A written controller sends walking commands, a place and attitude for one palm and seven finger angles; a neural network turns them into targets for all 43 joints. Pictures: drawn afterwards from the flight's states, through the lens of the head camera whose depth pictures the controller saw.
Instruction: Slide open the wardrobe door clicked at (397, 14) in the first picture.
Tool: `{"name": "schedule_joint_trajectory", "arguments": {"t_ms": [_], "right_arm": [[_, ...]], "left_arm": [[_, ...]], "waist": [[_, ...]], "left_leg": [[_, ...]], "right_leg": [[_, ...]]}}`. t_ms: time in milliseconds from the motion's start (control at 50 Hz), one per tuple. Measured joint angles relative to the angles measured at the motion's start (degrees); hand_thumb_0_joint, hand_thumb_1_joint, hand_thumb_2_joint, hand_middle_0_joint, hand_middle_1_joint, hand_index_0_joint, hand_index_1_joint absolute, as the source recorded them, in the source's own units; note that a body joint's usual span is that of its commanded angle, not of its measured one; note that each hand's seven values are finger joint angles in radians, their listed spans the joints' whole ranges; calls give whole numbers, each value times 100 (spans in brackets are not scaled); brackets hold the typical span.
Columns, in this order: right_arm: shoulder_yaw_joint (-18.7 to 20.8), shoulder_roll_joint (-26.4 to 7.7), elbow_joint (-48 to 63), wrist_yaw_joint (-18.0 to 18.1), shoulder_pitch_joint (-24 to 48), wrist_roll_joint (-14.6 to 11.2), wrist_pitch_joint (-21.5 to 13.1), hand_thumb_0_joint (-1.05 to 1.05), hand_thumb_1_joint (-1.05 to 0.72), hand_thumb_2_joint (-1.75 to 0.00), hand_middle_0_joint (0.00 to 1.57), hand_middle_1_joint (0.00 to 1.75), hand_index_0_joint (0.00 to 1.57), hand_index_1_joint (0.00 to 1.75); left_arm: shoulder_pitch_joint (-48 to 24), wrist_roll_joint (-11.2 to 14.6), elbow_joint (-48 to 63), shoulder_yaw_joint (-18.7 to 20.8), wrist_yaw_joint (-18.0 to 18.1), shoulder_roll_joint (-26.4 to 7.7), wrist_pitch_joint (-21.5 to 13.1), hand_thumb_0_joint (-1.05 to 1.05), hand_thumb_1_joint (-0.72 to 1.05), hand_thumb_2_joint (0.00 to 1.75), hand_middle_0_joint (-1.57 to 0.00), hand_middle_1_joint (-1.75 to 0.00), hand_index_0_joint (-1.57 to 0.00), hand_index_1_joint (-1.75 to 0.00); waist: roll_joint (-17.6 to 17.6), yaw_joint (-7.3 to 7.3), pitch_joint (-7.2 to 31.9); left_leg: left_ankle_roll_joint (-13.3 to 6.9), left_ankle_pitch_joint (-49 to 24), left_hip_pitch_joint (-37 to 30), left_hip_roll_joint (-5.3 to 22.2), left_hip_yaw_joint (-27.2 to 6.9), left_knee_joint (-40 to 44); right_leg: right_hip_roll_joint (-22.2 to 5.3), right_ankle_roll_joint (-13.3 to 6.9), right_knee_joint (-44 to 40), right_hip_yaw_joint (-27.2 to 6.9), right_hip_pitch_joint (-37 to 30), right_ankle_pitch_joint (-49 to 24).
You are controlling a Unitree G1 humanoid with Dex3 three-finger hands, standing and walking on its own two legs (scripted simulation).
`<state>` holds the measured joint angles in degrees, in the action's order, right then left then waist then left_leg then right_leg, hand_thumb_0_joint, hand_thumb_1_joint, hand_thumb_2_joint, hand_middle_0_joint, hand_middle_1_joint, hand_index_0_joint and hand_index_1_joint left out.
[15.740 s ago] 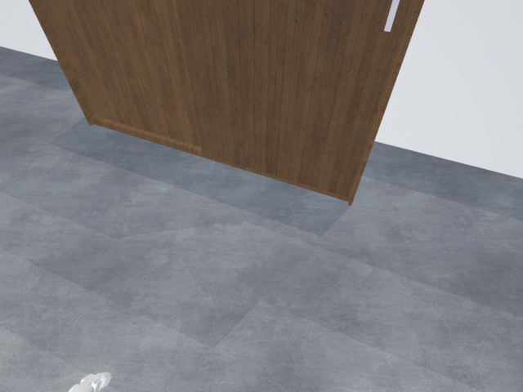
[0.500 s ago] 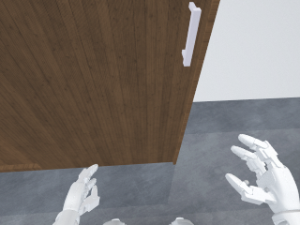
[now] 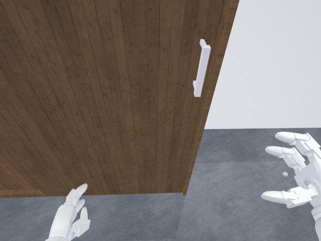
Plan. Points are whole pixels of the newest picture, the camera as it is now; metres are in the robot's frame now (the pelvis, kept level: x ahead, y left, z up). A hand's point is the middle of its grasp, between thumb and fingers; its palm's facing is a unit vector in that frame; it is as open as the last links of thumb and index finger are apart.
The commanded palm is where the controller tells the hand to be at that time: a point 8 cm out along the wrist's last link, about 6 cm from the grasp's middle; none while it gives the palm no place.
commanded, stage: raise the hand with hooked fingers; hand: right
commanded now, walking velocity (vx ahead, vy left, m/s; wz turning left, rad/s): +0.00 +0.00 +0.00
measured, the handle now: (199, 69) +0.53 -0.10 +0.19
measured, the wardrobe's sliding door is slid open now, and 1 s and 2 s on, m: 0.00 0.00 0.00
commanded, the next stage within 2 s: move the hooked fingers beside the handle in 0.94 s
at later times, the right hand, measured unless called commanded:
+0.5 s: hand (310, 127) +0.28 -0.27 +0.22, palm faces +0.05 +0.99 -0.08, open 14.0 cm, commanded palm +0.24 -0.31 +0.21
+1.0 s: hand (302, 129) +0.28 -0.26 +0.21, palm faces +0.05 +1.00 -0.06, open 14.0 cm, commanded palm +0.25 -0.31 +0.21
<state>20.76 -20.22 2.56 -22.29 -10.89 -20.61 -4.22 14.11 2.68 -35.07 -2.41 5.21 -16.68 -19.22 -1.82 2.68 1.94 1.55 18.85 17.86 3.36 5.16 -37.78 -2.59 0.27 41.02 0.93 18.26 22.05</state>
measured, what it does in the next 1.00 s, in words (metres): stands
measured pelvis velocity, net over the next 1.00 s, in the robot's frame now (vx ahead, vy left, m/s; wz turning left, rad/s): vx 0.01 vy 0.01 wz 0.01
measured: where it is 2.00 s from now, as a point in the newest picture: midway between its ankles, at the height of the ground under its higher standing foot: outside the picture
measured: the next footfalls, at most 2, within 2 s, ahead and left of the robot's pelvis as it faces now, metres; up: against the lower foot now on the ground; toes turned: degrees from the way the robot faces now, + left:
none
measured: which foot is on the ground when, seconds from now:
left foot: down 0.00-1.00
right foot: down 0.00-1.00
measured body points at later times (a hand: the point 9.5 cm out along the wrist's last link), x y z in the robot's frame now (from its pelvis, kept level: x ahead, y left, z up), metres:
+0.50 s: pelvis +0.00 +0.01 +0.02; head -0.02 +0.03 +0.46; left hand +0.19 +0.23 -0.05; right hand +0.27 -0.32 +0.22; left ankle +0.01 +0.14 -0.72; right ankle +0.00 -0.12 -0.72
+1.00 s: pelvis +0.01 +0.01 +0.02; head -0.02 +0.03 +0.47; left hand +0.20 +0.23 -0.05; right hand +0.28 -0.32 +0.21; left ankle +0.01 +0.14 -0.72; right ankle +0.00 -0.12 -0.72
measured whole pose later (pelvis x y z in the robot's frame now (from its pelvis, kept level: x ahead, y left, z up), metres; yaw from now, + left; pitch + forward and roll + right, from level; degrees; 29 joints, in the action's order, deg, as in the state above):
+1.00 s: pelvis +0.01 +0.01 +0.02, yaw +0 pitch -4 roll +0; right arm 27.4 -27.0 -8.8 -26.7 9.2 -18.9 11.3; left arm 12.6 4.1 -34.5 -5.3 6.1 -15.7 -12.8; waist -3.2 3.5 0.8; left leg 0.7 14.7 9.5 2.7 4.9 -28.1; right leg -2.7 1.1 29.2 1.6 8.7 16.7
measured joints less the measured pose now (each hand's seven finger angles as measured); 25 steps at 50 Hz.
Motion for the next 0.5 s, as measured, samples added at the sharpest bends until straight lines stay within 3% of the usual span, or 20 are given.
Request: {"name": "schedule_joint_trajectory", "arguments": {"t_ms": [280, 500], "right_arm": [[411, -404, -617, -327, 1278, 61, 951, -1, 48, -31, 30, 118, 30, 118], [688, -782, -1116, -517, 2101, 116, 1386, -1, 50, -30, 30, 120, 30, 120]], "left_arm": [[-191, 33, 30, -385, 46, 233, 290, 2, 90, 89, -21, -30, -20, -30], [-81, 107, -56, -358, 61, 108, 541, 2, 90, 89, -21, -30, -20, -30]], "waist": [[-104, 167, -112], [-152, 93, -121]], "left_leg": [[-26, -274, -603, -14, 40, 642], [-60, -405, -787, -37, 28, 924]], "right_leg": [[25, 28, -699, -8, -616, -323], [20, 56, -1069, 17, -852, -499]]}}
